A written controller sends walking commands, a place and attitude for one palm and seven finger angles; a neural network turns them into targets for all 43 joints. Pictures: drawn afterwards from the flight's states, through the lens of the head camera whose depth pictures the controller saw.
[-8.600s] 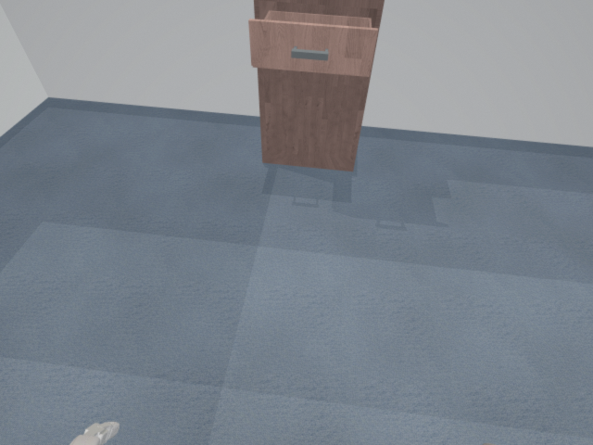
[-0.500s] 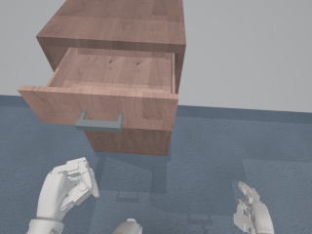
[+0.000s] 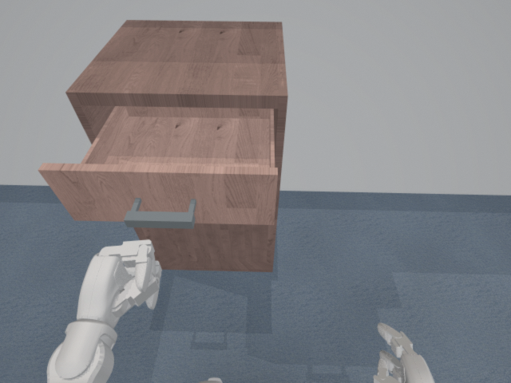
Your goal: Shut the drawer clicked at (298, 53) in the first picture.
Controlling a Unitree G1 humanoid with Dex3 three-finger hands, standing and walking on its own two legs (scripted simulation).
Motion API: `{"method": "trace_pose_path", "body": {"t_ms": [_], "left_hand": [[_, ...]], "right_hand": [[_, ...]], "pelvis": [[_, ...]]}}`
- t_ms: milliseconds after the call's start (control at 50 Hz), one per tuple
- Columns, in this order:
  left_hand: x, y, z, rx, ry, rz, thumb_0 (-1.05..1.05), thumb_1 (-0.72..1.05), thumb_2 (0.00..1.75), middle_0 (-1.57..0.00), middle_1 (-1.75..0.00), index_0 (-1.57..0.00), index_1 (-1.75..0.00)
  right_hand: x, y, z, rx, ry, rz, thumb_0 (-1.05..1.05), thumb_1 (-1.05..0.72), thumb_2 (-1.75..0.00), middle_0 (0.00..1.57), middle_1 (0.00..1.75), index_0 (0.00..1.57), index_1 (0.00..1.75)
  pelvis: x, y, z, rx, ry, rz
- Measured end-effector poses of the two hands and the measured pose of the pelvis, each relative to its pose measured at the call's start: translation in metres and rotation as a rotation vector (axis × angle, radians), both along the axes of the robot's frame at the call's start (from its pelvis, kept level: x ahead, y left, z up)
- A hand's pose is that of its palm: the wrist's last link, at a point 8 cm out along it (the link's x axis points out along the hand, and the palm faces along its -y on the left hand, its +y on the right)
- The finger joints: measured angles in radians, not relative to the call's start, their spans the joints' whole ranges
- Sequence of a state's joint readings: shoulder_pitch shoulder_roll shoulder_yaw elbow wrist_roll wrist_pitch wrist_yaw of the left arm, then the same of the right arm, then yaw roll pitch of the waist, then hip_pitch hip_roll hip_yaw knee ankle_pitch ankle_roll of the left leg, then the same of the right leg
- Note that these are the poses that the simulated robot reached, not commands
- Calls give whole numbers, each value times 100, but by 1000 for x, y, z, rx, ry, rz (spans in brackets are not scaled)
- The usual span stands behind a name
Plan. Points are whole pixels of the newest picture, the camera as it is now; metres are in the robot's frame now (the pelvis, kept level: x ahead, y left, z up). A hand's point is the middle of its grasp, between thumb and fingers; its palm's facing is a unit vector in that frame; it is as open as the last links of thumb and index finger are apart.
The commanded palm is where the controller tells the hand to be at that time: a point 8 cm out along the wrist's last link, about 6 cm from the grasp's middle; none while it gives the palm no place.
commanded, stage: raise the hand and make a fist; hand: left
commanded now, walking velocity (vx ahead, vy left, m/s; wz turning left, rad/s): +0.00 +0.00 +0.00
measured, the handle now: (162, 211) +0.44 +0.21 -0.01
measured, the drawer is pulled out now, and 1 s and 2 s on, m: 0.21 0.21 0.21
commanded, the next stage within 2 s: bring the fist close to the handle in 0.24 s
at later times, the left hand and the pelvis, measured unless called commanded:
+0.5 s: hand (150, 287) +0.24 +0.16 +0.08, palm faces +0.03 -1.00 -0.06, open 3.3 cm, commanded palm +0.21 +0.22 +0.07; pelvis +0.02 -0.02 +0.00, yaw +1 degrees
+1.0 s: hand (164, 272) +0.29 +0.17 +0.02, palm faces -0.02 -1.00 -0.03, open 3.3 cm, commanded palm +0.27 +0.22 +0.02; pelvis +0.00 +0.00 -0.03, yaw -1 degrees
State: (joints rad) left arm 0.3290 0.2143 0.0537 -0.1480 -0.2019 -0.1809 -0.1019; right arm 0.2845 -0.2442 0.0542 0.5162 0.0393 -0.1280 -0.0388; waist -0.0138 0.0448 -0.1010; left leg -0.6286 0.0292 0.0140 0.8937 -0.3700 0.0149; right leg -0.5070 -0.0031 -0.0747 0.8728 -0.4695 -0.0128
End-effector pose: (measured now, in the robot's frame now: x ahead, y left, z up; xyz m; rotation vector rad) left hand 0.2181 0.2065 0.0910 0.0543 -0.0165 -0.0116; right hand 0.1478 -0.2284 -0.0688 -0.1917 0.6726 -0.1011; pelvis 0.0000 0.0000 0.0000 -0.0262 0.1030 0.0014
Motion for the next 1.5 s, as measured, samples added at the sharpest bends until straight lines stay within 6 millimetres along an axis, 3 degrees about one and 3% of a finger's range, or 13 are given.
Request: {"method": "trace_pose_path", "body": {"t_ms": [100, 220, 440, 580, 1000, 1140, 1320, 1500], "left_hand": [[-6, 0, -10, 3, 79, 7, 2, 90, 90, -140, -160, -139, -160], [-14, 3, 8, 19, -36, 63, 2, 90, 90, -140, -160, -139, -160], [-11, 2, -8, 8, 44, 30, 2, 90, 90, -140, -160, -140, -160], [0, 11, -20, -8, 16, 50, 2, 90, 90, -140, -160, -140, -160], [50, 14, -70, -29, 33, -8, 2, 90, 90, -140, -160, -140, -160], [59, 20, -77, -26, -5, 21, 2, 90, 90, -140, -160, -139, -160], [77, 10, -104, -34, 21, -8, 2, 90, 90, -140, -160, -140, -160], [89, 12, -97, -16, -23, 18, 2, 90, 90, -140, -160, -139, -160]], "right_hand": [[-6, -19, 3, -16, 2, -43, 1, -90, -90, 20, 30, 21, 30], [3, -30, 3, -26, -17, -28, 1, -90, -90, 20, 30, 21, 30], [31, -30, 5, -9, -57, -6, 1, -90, -90, 20, 30, 21, 30], [36, -30, -1, -20, -31, 8, 1, -90, -90, 20, 30, 21, 30], [-5, -19, -41, -42, 112, -43, 1, -90, -90, 20, 30, 21, 30], [-15, -14, -51, -47, 148, -45, 1, -90, -90, 20, 30, 21, 30], [-22, -14, -66, -66, 192, -45, 1, -90, -90, 21, 30, 21, 30], [-31, -14, -75, -50, 237, -66, 1, -90, -90, 20, 30, 21, 30]], "pelvis": [[4, -7, 4, 9, -4, -11], [8, -15, 3, 13, -1, -3], [15, -23, 4, 18, 10, 7], [16, -24, -1, 19, 39, 8], [1, -3, -27, 3, 132, -14], [-4, 2, -36, -4, 155, -18], [-11, 6, -49, -11, 191, -18], [-11, 6, -53, -10, 205, -29]]}}
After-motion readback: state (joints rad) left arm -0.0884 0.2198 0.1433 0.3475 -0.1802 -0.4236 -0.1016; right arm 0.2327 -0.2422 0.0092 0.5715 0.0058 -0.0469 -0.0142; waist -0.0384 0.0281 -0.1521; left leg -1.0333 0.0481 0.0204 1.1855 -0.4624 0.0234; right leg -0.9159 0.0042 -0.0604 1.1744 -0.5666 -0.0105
